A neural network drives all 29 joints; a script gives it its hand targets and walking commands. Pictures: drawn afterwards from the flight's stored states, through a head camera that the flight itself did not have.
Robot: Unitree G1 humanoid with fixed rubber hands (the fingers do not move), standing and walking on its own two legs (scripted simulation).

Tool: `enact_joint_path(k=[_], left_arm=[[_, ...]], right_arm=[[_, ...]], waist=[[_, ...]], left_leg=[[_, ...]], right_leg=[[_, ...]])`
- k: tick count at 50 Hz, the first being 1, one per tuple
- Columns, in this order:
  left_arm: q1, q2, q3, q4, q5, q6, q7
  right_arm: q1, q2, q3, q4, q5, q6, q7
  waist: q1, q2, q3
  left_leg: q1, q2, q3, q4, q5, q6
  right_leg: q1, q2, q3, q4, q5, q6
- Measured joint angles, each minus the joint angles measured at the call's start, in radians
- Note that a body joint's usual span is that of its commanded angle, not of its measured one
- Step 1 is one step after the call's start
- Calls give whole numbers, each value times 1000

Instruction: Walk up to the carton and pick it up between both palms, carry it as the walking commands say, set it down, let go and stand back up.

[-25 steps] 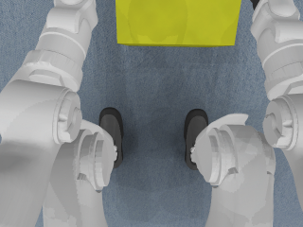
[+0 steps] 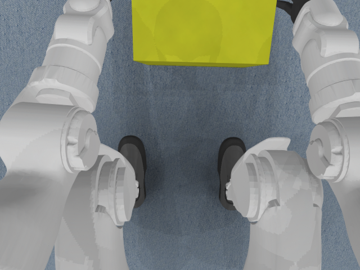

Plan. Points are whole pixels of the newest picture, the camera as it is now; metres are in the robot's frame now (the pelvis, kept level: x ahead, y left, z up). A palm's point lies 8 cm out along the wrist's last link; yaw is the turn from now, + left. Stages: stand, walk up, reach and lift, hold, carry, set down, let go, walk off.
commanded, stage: reach and lift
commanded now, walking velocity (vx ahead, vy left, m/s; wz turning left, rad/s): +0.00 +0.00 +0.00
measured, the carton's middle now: (200, 12) +0.53 -0.04 -0.27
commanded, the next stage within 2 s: none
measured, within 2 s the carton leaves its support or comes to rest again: leaves its support in 0.30 s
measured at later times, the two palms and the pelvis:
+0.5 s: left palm out of the picture +0.55 +0.13 -0.16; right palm out of the picture +0.53 -0.19 -0.18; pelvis -0.01 +0.01 +0.00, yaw +0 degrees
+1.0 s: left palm out of the picture +0.55 +0.13 -0.12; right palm out of the picture +0.53 -0.19 -0.13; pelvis -0.01 +0.00 +0.03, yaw -1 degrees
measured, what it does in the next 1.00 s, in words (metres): stands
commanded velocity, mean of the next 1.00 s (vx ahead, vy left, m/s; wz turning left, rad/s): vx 0.00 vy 0.00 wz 0.00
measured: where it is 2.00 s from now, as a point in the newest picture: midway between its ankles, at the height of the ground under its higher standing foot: (181, 183)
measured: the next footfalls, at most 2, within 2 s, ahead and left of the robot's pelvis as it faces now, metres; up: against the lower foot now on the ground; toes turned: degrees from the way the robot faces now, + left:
none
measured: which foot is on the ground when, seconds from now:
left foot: down 0.00-1.00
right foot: down 0.00-1.00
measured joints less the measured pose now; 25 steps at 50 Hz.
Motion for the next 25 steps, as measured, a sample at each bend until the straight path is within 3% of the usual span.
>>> enact_joint_path(k=[10, 18, 25], left_arm=[[21, -7, -14, -13, -24, 15, 23], [3, 19, -62, -56, -87, 26, 63], [8, 8, -27, -86, -93, 42, 73]], right_arm=[[21, 0, 26, -18, 21, 20, -1], [-31, -4, 68, -54, 49, 45, -38], [-39, 9, 16, -77, 19, 67, -58]], waist=[[3, 7, -25], [9, 17, 44], [9, 28, 44]], left_leg=[[-12, -1, 10, 3, -2, 10], [36, -17, 8, -7, 12, 0], [45, -19, 7, -16, 31, 1]], right_leg=[[-7, 1, 11, 1, -4, 12], [36, 9, 20, -9, 14, 19], [45, 12, 21, -20, 35, 22]])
